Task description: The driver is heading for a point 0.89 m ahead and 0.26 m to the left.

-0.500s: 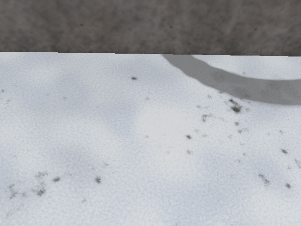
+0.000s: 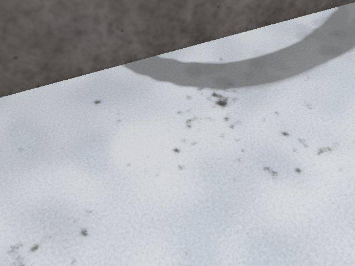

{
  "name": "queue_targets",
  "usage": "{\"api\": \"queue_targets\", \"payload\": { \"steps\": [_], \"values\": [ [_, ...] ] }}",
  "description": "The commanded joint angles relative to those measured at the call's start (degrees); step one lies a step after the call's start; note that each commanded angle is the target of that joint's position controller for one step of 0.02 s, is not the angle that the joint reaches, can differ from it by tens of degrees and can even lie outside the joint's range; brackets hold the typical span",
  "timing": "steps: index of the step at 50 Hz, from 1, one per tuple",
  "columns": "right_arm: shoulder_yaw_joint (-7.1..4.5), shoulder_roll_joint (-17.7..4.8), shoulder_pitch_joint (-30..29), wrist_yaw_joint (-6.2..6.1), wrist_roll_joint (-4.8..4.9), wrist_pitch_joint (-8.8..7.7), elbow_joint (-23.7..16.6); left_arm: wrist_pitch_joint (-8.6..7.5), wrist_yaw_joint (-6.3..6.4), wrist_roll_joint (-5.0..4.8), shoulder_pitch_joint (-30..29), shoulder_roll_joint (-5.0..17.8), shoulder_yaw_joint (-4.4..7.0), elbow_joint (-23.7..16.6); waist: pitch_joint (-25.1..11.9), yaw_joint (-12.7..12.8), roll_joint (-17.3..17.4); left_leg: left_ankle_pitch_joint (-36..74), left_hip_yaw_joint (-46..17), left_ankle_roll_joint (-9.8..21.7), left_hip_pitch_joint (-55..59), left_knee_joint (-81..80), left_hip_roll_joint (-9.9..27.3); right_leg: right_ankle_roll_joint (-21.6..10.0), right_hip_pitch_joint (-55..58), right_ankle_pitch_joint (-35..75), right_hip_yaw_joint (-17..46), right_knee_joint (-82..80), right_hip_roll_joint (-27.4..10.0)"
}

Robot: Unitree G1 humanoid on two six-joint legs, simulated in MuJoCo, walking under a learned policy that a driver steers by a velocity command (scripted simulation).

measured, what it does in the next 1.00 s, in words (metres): steps on the spot: left foot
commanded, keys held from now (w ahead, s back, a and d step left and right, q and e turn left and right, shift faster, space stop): no key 1.00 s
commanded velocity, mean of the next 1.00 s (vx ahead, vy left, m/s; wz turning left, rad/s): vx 0.00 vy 0.00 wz -0.06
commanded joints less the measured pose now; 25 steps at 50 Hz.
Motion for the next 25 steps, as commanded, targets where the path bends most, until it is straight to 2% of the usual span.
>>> {"api": "queue_targets", "payload": {
  "steps": [1,4,7,9,10,11,12,13,14,16,20,25],
  "values": [
    [-0.65,-3.43,-0.5,-0.14,-0.09,-0.13,-2.61,-0.91,0.41,0.41,1.74,7.61,1.71,-1.73,-3.69,1.69,-9.2,0.44,-0.53,0.19,-0.74,-5.26,-0.02,-7.42,4.88,20.86,10.87,-5.93,-14.54],
    [-0.27,-2.74,-1.65,-0.51,0.01,-0.29,-2.14,-0.94,0.39,0.9,2.05,7.69,1.43,-0.52,-2.44,2.39,-9.42,-0.96,-0.29,1.2,3.71,-12.19,-0.84,-7.88,2.12,16.44,11.81,-5.57,-14.6],
    [0.05,-2.29,-1.14,-1.14,0.48,-0.78,-1.24,-0.99,0.47,1.08,1.29,7.61,1.09,0.65,-2.47,2.06,-8.95,-1.26,0.05,2.3,9.5,-19.16,-2.01,-7.83,-0.44,16.75,13.37,-4.01,-14.75],
    [0.56,-1.02,1.41,-1.58,0.41,-1.5,0.18,-1.03,0.81,0.45,-0.62,6.91,0.54,1.37,-2.84,-0.47,-7.0,6.57,0.38,3.28,17.1,-31.28,-2.32,-5.75,-3.06,16.46,13.23,-1.57,-13.5],
    [0.8,-1.34,2.26,-1.86,-0.16,-2.28,0.68,-1.37,0.97,0.22,-0.36,5.64,-0.04,1.77,-3.7,-1.06,-4.88,14.19,-2.86,3.69,23.21,-37.34,0.27,-3.21,-6.06,13.99,13.18,-0.91,-12.61],
    [0.75,-3.82,3.13,-2.23,-0.98,-3.21,0.84,-1.9,0.87,0.28,1.15,3.29,-0.85,1.78,-5.66,0.1,0.11,19.46,-10.91,4.84,27.87,-39.91,7.84,-0.62,-8.33,8.78,10.76,1.87,-9.83],
    [0.27,-7.21,-1.46,-1.87,-0.04,-3.49,0.67,-1.52,0.75,-0.18,4.66,3.18,-0.57,2.99,-3.77,4.3,5.77,24.45,-14.13,8.46,20.2,-38.23,11.3,0.57,-4.68,-1.02,5.45,0.09,-3.49],
    [0.9,-4.22,-3.31,-1.21,0.29,-3.68,0.6,-1.09,0.97,0.61,3.9,4.57,-0.54,4.74,-3.83,3.22,4.41,21.55,-12.61,8.78,16.59,-37.87,10.28,0.95,0.81,-0.52,5.35,-1.56,-4.15],
    [1.36,-2.93,-3.94,-0.91,0.24,-3.86,0.81,-1.01,0.95,0.7,3.14,5.16,-0.33,5.7,-2.4,2.6,3.83,18.4,-10.08,7.02,15.89,-37.62,7.29,0.9,1.49,2.26,6.32,-2.84,-4.53],
    [1.38,-3.18,-1.99,-1.28,0.43,-3.98,2.32,-1.21,0.82,0.43,2.14,6.41,0.12,7.12,-1.87,1.18,3.09,17.4,-7.45,5.29,17.32,-37.31,4.23,0.81,1.42,7.09,6.9,-2.67,-5.68],
    [1.47,-2.64,-1.03,-1.51,0.5,-3.98,4.78,-1.57,1.23,0.18,2.87,4.58,-0.47,10.63,-2.16,0.78,-0.77,17.95,-7.12,5.8,20.08,-36.78,4.18,1.52,-0.04,7.36,6.95,-3.93,-6.1],
    [1.68,-2.47,-1.6,-1.57,0.36,-4.09,7.69,-1.36,1.6,0.15,2.87,4.31,-0.64,14.62,-1.34,0.81,-1.99,16.69,-7.24,6.08,19.32,-37.6,3.99,1.83,0.67,7.33,6.93,-4.67,-6.46]
  ]
}}
Keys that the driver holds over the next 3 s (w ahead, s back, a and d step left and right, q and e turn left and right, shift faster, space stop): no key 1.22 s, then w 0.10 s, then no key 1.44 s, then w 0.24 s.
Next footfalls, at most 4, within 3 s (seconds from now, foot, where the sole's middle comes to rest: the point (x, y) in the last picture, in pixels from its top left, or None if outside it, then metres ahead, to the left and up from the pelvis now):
0.22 left None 0.05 0.12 -0.78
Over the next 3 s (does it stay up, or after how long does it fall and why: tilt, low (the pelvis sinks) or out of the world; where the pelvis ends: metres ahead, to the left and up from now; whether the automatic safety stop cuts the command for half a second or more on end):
stays up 0.06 0.03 -0.01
